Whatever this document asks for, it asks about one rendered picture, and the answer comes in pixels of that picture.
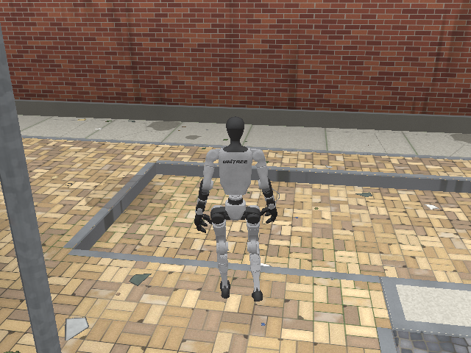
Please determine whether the robot right upper arm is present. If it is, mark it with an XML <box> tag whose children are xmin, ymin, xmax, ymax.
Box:
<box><xmin>251</xmin><ymin>149</ymin><xmax>269</xmax><ymax>189</ymax></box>

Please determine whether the robot right hand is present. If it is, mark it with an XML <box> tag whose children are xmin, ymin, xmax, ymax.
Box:
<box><xmin>261</xmin><ymin>207</ymin><xmax>277</xmax><ymax>224</ymax></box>

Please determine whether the robot right forearm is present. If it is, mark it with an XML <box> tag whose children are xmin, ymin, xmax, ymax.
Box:
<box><xmin>262</xmin><ymin>178</ymin><xmax>276</xmax><ymax>210</ymax></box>

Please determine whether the humanoid robot head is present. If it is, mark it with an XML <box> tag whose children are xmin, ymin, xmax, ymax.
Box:
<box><xmin>223</xmin><ymin>116</ymin><xmax>248</xmax><ymax>152</ymax></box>

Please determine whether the robot left upper arm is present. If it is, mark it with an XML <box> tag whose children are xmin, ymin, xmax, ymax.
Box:
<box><xmin>202</xmin><ymin>149</ymin><xmax>220</xmax><ymax>190</ymax></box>

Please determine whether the robot left hand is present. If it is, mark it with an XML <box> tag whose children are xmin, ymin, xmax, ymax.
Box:
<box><xmin>194</xmin><ymin>214</ymin><xmax>212</xmax><ymax>233</ymax></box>

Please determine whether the right robot shin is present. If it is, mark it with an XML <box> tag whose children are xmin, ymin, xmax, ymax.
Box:
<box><xmin>249</xmin><ymin>241</ymin><xmax>261</xmax><ymax>292</ymax></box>

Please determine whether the robot left forearm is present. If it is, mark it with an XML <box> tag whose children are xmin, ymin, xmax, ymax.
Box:
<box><xmin>195</xmin><ymin>179</ymin><xmax>210</xmax><ymax>215</ymax></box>

